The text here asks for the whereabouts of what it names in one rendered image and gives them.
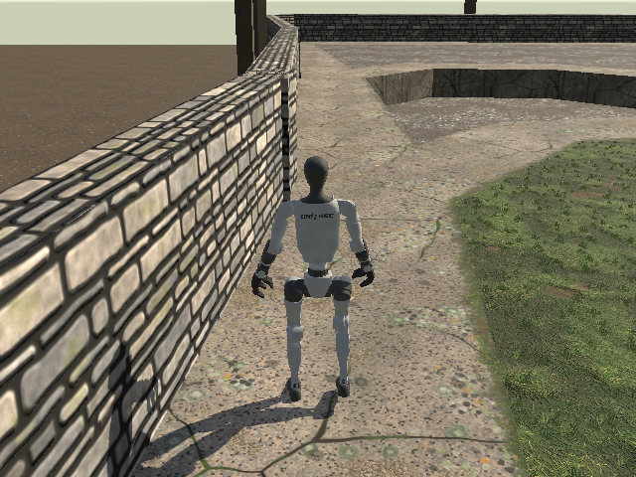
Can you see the left robot forearm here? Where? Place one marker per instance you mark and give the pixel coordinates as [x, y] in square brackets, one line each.
[265, 262]

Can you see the robot left hand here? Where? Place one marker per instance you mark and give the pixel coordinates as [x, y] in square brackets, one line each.
[256, 282]

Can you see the robot right hand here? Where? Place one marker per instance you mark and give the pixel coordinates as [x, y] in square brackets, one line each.
[359, 273]

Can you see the right robot forearm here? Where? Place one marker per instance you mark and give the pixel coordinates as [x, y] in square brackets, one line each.
[364, 258]

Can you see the robot left thigh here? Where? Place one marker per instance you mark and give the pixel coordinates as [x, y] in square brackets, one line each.
[293, 298]

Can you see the robot right upper arm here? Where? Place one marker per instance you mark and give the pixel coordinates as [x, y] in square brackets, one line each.
[348, 209]

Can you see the right robot foot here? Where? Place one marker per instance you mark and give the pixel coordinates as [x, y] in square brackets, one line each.
[343, 389]

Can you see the robot left upper arm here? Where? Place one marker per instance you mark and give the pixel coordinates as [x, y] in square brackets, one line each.
[285, 210]

